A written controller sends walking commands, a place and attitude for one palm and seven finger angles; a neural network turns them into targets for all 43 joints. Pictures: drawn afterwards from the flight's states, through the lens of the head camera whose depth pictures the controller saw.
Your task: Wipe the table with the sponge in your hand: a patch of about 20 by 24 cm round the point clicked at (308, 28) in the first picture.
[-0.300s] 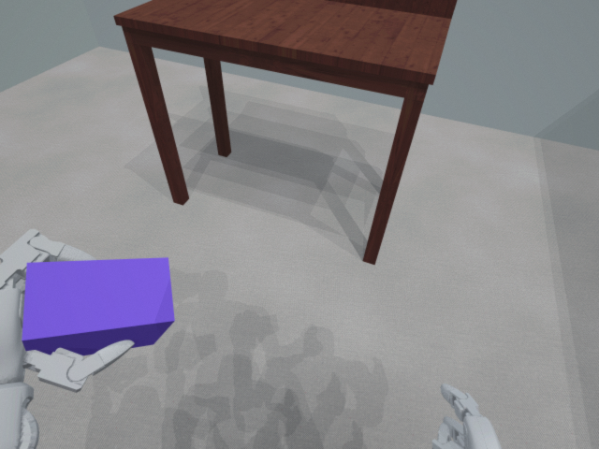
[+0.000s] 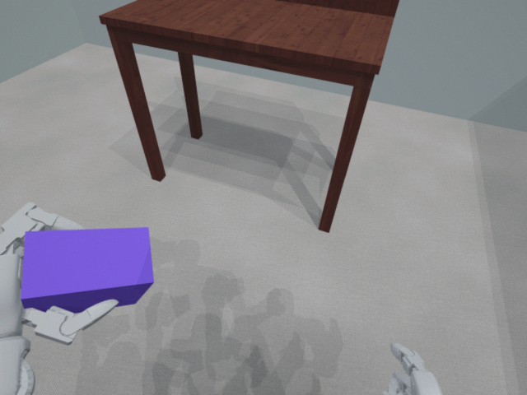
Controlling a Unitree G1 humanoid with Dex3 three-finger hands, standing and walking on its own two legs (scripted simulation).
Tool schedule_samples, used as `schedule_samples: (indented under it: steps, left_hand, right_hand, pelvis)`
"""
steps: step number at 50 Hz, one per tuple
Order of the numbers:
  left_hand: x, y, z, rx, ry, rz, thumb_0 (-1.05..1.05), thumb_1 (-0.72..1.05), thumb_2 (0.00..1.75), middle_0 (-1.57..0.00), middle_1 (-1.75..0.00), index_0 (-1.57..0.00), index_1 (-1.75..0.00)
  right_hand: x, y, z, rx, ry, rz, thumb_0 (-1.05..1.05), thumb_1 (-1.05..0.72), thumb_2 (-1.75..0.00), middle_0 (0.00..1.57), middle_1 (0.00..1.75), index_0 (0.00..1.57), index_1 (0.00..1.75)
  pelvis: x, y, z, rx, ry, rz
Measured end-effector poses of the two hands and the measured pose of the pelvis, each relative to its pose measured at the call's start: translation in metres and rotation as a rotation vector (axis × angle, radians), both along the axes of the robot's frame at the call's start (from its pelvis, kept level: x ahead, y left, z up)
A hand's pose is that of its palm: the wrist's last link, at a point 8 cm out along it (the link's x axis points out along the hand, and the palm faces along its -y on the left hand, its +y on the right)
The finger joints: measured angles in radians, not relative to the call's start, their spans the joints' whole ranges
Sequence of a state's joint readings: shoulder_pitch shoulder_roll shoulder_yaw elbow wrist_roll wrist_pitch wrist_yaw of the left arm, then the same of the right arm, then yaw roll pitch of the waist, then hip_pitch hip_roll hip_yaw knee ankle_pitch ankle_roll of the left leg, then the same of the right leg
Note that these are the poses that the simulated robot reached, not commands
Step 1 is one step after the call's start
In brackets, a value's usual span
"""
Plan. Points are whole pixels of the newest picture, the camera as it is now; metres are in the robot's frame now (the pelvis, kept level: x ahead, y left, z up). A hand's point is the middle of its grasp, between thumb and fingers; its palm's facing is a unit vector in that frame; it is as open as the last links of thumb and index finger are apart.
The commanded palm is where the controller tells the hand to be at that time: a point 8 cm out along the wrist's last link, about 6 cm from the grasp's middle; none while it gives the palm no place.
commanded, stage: look at it before walking up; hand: left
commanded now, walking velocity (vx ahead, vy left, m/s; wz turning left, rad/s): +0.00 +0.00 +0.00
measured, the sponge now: (107, 271) +0.22 +0.21 +0.14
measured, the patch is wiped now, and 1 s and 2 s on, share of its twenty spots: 0.00 0.00 0.00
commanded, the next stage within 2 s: walk to a spot facing it in 0.10 s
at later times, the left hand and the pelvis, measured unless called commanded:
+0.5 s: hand (38, 269) +0.21 +0.27 +0.16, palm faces +0.48 -0.79 -0.39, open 10.8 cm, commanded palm +0.15 +0.31 +0.18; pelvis +0.02 +0.02 -0.02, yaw +5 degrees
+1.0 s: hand (22, 271) +0.21 +0.30 +0.15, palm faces +0.67 -0.57 -0.48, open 10.7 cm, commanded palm +0.15 +0.31 +0.18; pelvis +0.12 -0.01 +0.00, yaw +23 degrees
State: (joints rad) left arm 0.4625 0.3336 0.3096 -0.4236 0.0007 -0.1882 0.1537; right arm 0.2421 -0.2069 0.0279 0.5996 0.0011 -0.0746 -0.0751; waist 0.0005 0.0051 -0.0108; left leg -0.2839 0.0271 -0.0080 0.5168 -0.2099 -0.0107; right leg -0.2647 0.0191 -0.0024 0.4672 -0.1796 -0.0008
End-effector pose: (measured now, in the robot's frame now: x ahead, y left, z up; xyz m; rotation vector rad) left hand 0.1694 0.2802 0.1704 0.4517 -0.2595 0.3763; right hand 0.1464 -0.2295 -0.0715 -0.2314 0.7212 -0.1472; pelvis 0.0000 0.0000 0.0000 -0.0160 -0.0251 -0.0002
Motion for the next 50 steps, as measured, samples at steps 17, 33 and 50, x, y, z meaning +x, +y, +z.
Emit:
schedule_samples:
  steps: [17, 33, 50]
  left_hand:
    - [-0.001, 0.006, -0.004, -0.003, 0.005, 0.015, -0.01, -0.53, 0.99, -0.66, -1.35, -0.66, -1.35]
    - [0.007, 0.032, -0.001, 0.044, -0.001, 0.144, -0.01, -0.53, 0.99, -0.66, -1.36, -0.66, -1.36]
    - [-0.008, 0.034, 0.0, 0.058, 0.113, 0.44, 0.0, -0.53, 0.99, -0.66, -1.36, -0.66, -1.36]
  right_hand:
    - [-0.003, 0.002, -0.005, -0.013, 0.028, 0.007, 0.01, -0.9, -0.9, 0.2, 0.3, 0.2, 0.3]
    - [0.042, 0.033, -0.024, 0.025, 0.113, 0.121, 0.01, -0.9, -0.9, 0.2, 0.3, 0.2, 0.3]
    - [0.198, 0.031, -0.016, -0.071, 0.117, 0.368, 0.01, -0.9, -0.9, 0.2, 0.3, 0.2, 0.3]
  pelvis:
    - [0.001, 0.004, -0.003, -0.004, 0.01, 0.026]
    - [0.044, 0.002, -0.008, -0.031, 0.045, 0.169]
    - [0.117, -0.015, 0.002, 0.053, 0.063, 0.409]
